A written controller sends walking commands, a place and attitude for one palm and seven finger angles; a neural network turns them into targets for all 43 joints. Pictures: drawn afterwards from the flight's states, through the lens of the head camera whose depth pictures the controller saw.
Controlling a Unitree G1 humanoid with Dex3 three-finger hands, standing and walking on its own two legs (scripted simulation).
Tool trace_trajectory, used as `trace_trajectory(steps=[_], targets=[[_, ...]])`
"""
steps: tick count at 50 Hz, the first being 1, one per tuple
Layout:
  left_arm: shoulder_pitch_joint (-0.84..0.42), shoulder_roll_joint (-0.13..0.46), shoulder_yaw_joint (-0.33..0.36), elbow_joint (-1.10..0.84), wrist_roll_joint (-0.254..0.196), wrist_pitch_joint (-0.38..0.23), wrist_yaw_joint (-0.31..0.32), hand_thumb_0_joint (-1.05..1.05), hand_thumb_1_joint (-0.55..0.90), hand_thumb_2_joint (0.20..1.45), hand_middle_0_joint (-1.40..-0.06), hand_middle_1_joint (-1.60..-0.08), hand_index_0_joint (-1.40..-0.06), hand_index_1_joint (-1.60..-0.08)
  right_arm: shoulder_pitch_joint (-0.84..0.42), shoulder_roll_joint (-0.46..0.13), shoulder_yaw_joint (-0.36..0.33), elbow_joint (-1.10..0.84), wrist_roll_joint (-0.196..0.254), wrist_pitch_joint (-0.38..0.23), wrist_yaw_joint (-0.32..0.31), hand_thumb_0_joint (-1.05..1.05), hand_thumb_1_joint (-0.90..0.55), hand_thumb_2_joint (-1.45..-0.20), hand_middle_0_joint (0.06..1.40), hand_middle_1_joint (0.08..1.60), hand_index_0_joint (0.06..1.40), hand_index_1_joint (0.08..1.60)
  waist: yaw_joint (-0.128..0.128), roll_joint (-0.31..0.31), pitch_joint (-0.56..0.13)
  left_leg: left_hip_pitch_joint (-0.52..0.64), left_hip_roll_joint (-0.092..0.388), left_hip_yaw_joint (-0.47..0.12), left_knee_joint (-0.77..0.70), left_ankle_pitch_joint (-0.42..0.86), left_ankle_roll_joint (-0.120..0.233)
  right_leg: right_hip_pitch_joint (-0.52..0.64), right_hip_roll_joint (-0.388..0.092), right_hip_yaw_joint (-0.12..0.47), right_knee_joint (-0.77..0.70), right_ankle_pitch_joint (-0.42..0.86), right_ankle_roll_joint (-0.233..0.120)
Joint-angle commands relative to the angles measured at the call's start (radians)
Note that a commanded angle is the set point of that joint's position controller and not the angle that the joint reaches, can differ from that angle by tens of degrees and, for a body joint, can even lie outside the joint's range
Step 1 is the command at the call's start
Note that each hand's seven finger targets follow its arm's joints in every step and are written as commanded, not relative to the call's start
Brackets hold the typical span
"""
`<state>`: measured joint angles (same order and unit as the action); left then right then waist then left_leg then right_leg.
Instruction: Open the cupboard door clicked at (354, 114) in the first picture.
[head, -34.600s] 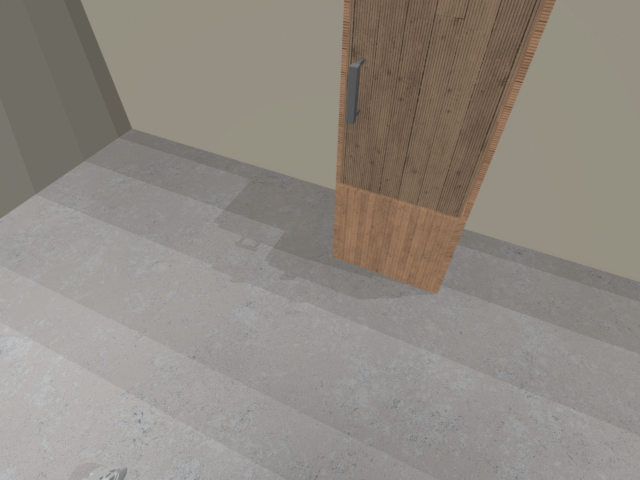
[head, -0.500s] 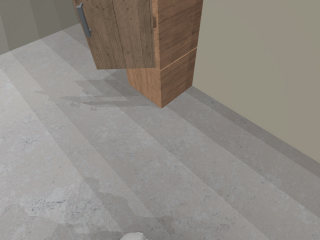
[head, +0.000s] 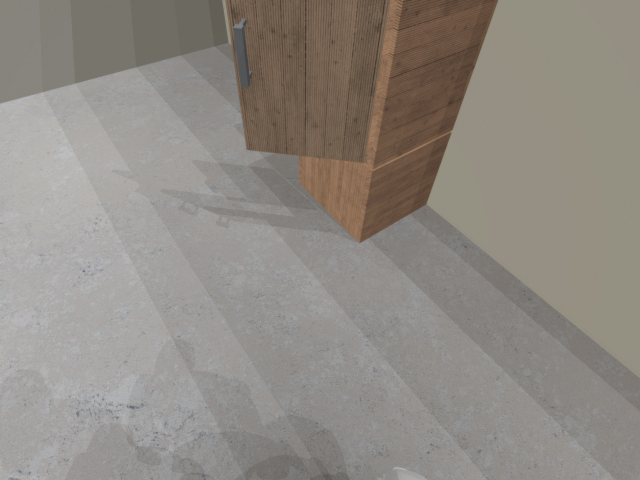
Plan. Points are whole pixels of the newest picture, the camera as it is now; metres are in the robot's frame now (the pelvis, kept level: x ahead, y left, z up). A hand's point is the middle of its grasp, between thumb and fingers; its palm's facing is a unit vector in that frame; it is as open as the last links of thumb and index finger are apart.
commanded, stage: take the last steps up to it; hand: left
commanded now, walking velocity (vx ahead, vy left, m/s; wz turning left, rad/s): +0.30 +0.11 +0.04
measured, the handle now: (244, 53) +1.07 +0.28 -0.01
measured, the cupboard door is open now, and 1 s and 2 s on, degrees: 46 46 46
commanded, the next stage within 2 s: come to a stop and stand still in 1.04 s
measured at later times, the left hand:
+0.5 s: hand (173, 477) +0.14 +0.22 -0.18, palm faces +0.14 -0.97 -0.19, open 7.2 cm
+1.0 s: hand (210, 295) +0.43 +0.24 -0.16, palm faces +0.09 -0.97 -0.21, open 7.2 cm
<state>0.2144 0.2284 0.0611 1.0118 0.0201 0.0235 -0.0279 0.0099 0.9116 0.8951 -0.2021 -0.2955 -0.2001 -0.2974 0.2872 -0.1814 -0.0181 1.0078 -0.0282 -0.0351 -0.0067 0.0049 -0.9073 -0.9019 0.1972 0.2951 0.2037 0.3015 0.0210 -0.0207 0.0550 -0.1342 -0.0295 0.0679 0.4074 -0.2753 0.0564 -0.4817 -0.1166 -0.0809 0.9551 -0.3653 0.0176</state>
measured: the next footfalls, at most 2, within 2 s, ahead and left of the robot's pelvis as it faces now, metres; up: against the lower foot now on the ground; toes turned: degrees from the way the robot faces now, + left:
right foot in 0.16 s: +0.16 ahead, -0.13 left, +0.00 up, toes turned -7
left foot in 0.50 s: +0.30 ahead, +0.17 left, +0.00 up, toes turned +10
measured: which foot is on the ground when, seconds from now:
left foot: down 0.00-0.16, up 0.18-0.48, down 0.50-0.84, up 0.86-1.00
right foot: up 0.00-0.14, down 0.16-0.50, up 0.52-0.82, down 0.84-1.00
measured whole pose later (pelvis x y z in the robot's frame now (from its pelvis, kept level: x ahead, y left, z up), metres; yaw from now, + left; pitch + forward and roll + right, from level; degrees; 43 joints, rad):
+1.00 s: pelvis +0.37 +0.05 +0.00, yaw +2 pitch +0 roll +0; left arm 0.22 0.15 0.06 1.00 0.01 -0.07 0.01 -0.01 0.94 0.89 -0.21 -0.30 -0.21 -0.30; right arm 0.28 -0.18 -0.05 1.09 -0.02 0.00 0.01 0.01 -0.91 -0.90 0.20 0.29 0.20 0.30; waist -0.01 0.02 0.04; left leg -0.42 0.06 0.07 0.96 -0.37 -0.02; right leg -0.21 -0.05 -0.14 0.47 -0.26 -0.02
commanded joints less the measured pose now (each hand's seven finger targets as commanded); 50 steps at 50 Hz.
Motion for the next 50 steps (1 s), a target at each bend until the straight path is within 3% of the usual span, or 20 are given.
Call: trace_trajectory(steps=[1,6,8,9,11,14,19,23,24,25,26,30,33,39,41,42,43,45,48,50], targets=[[-0.105,0.026,-0.003,-0.106,0.004,-0.040,-0.002,0.000,0.900,0.900,-0.200,-0.300,-0.200,-0.300,0.082,-0.159,-0.037,0.002,0.002,-0.017,-0.008,0.000,-0.900,-0.900,0.200,0.300,0.200,0.300,-0.038,0.120,0.011,0.000,0.248,-0.173,-0.202,0.145,0.142,0.023,0.023,-0.027,-0.195,0.048,0.006],[0.041,0.070,0.020,-0.063,0.007,-0.055,0.005,0.000,0.900,0.900,-0.200,-0.300,-0.200,-0.300,0.076,-0.127,-0.030,0.031,0.009,-0.015,-0.007,0.000,-0.900,-0.900,0.200,0.300,0.200,0.300,0.050,0.020,-0.002,-0.169,0.158,-0.098,0.043,0.113,0.066,0.420,0.053,-0.015,-0.449,0.139,-0.020],[0.282,0.244,0.062,-0.004,0.005,-0.069,0.018,0.000,0.900,0.900,-0.200,-0.300,-0.200,-0.300,0.090,-0.077,-0.030,-0.015,0.019,-0.019,0.003,0.000,-0.900,-0.900,0.200,0.300,0.200,0.300,0.121,-0.330,-0.133,-0.505,-0.013,0.029,0.572,-0.343,-0.030,0.753,-0.383,0.551,-0.707,0.012,-0.202],[0.256,0.219,0.058,-0.014,-0.005,-0.065,0.030,0.000,0.900,0.900,-0.200,-0.300,-0.200,-0.300,0.037,-0.129,-0.041,-0.022,0.009,-0.008,0.001,0.000,-0.900,-0.900,0.200,0.300,0.200,0.300,0.113,-0.245,-0.076,-0.537,0.056,-0.073,0.725,-0.328,-0.035,0.617,-0.408,0.605,-0.773,-0.155,-0.245],[0.124,0.113,0.034,-0.044,-0.002,-0.065,0.043,0.000,0.900,0.900,-0.200,-0.300,-0.200,-0.300,-0.051,-0.094,-0.045,-0.029,0.003,0.002,0.011,0.000,-0.900,-0.900,0.200,0.300,0.200,0.300,0.054,-0.150,0.064,-0.545,0.138,-0.118,0.749,-0.152,-0.048,0.380,-0.335,0.422,-0.797,-0.142,-0.205],[0.085,0.069,0.023,-0.041,0.002,-0.092,0.037,0.000,0.900,0.900,-0.200,-0.300,-0.200,-0.300,0.003,-0.029,-0.037,-0.002,-0.001,0.022,0.029,0.000,-0.900,-0.900,0.200,0.300,0.200,0.300,-0.002,-0.123,0.011,-0.398,0.146,-0.045,0.581,-0.031,-0.081,0.276,-0.240,0.172,-0.807,0.082,-0.150],[0.111,0.116,0.038,0.003,0.006,-0.097,0.027,0.000,0.900,0.900,-0.200,-0.300,-0.200,-0.300,-0.048,0.000,-0.038,-0.031,0.002,0.008,0.049,0.000,-0.900,-0.900,0.200,0.300,0.200,0.300,0.013,-0.110,0.000,-0.278,0.098,0.049,0.256,0.035,-0.093,0.287,-0.199,0.073,-0.762,0.122,-0.134],[0.085,0.117,0.038,0.012,0.003,-0.077,0.021,0.000,0.900,0.900,-0.200,-0.300,-0.200,-0.300,0.056,-0.069,-0.051,-0.012,0.000,-0.011,0.040,0.000,-0.900,-0.900,0.200,0.300,0.200,0.300,-0.058,-0.046,-0.009,0.019,0.053,0.104,0.079,0.048,-0.078,0.147,-0.128,0.005,-0.588,0.038,-0.082],[0.085,0.085,0.031,-0.002,0.002,-0.072,0.016,0.000,0.900,0.900,-0.200,-0.300,-0.200,-0.300,0.154,-0.140,-0.068,0.010,-0.005,-0.016,0.028,0.000,-0.900,-0.900,0.200,0.300,0.200,0.300,-0.107,0.112,-0.053,0.168,0.144,-0.028,0.035,-0.041,-0.033,0.031,-0.064,-0.042,-0.373,0.013,-0.051],[0.061,0.024,0.017,-0.038,-0.004,-0.070,0.013,0.000,0.900,0.900,-0.200,-0.300,-0.200,-0.300,0.263,-0.246,-0.095,0.024,-0.016,-0.017,0.011,0.000,-0.900,-0.900,0.200,0.300,0.200,0.300,-0.149,0.345,-0.069,0.237,0.374,-0.362,-0.106,-0.165,0.072,-0.151,0.063,-0.129,-0.062,-0.189,-0.006],[-0.018,0.023,0.009,-0.081,0.000,-0.075,0.015,0.000,0.900,0.900,-0.200,-0.300,-0.200,-0.300,0.313,-0.263,-0.091,0.029,-0.017,-0.011,-0.002,0.000,-0.900,-0.900,0.200,0.300,0.200,0.300,-0.170,0.265,-0.065,0.207,0.463,-0.501,-0.189,-0.204,0.154,-0.220,0.065,-0.023,0.161,-0.233,-0.028],[0.003,0.017,0.009,-0.044,0.005,-0.062,0.003,0.000,0.900,0.900,-0.200,-0.300,-0.200,-0.300,0.061,-0.147,-0.050,-0.022,-0.007,-0.031,-0.015,0.000,-0.900,-0.900,0.200,0.300,0.200,0.300,-0.044,0.183,-0.016,-0.028,0.375,-0.258,-0.219,-0.089,0.107,-0.165,-0.044,0.060,0.209,-0.023,-0.027],[0.014,-0.011,0.001,-0.036,0.002,-0.050,0.001,0.000,0.900,0.900,-0.200,-0.300,-0.200,-0.300,0.056,-0.138,-0.044,-0.004,-0.004,-0.040,-0.013,0.000,-0.900,-0.900,0.200,0.300,0.200,0.300,-0.025,0.124,-0.034,-0.044,0.327,-0.116,-0.222,0.070,0.106,-0.045,-0.027,0.017,-0.006,0.026,-0.018],[0.046,0.004,0.011,-0.036,0.007,-0.053,0.002,0.000,0.900,0.900,-0.200,-0.300,-0.200,-0.300,0.019,-0.139,-0.049,0.020,0.000,-0.019,-0.001,0.000,-0.900,-0.900,0.200,0.300,0.200,0.300,0.020,0.060,-0.003,-0.154,0.262,-0.043,-0.124,-0.080,0.070,0.271,0.052,-0.061,-0.354,0.129,-0.012],[0.189,0.096,0.034,0.001,0.013,-0.068,0.013,0.000,0.900,0.900,-0.200,-0.300,-0.200,-0.300,-0.002,-0.087,-0.039,0.013,0.011,-0.017,0.006,0.000,-0.900,-0.900,0.200,0.300,0.200,0.300,0.091,-0.107,-0.014,-0.330,0.107,0.081,0.186,-0.160,-0.014,0.499,-0.069,0.142,-0.542,0.022,-0.070],[0.274,0.191,0.054,0.022,0.007,-0.074,0.020,0.000,0.900,0.900,-0.200,-0.300,-0.200,-0.300,0.011,-0.052,-0.034,-0.015,0.011,-0.015,0.014,0.000,-0.900,-0.900,0.200,0.300,0.200,0.300,0.109,-0.318,-0.037,-0.507,0.022,0.126,0.444,-0.307,-0.054,0.607,-0.294,0.484,-0.722,-0.067,-0.182],[0.287,0.202,0.052,0.013,-0.003,-0.073,0.030,0.000,0.900,0.900,-0.200,-0.300,-0.200,-0.300,-0.021,-0.094,-0.041,-0.028,0.008,-0.010,0.013,0.000,-0.900,-0.900,0.200,0.300,0.200,0.300,0.113,-0.260,-0.041,-0.530,0.066,0.015,0.636,-0.343,-0.054,0.548,-0.366,0.608,-0.808,-0.189,-0.253],[0.177,0.106,0.034,-0.006,-0.001,-0.080,0.045,0.000,0.900,0.900,-0.200,-0.300,-0.200,-0.300,-0.092,-0.087,-0.051,-0.031,0.005,-0.009,0.011,0.000,-0.900,-0.900,0.200,0.300,0.200,0.300,0.057,-0.173,0.045,-0.585,0.137,-0.077,0.711,-0.171,-0.063,0.445,-0.320,0.462,-0.785,-0.015,-0.236],[0.130,0.052,0.016,-0.010,0.000,-0.105,0.042,0.000,0.900,0.900,-0.200,-0.300,-0.200,-0.300,-0.044,-0.027,-0.034,0.002,0.005,0.001,0.019,0.000,-0.900,-0.900,0.200,0.300,0.200,0.300,0.004,-0.110,-0.036,-0.434,0.140,-0.027,0.534,-0.074,-0.094,0.400,-0.220,0.170,-0.731,0.439,-0.185],[0.126,0.064,0.024,0.001,0.005,-0.108,0.038,0.000,0.900,0.900,-0.200,-0.300,-0.200,-0.300,-0.052,0.005,-0.032,-0.001,0.010,0.003,0.027,0.000,-0.900,-0.900,0.200,0.300,0.200,0.300,0.006,-0.100,-0.049,-0.356,0.115,0.023,0.366,-0.039,-0.102,0.392,-0.185,0.101,-0.709,0.509,-0.176]])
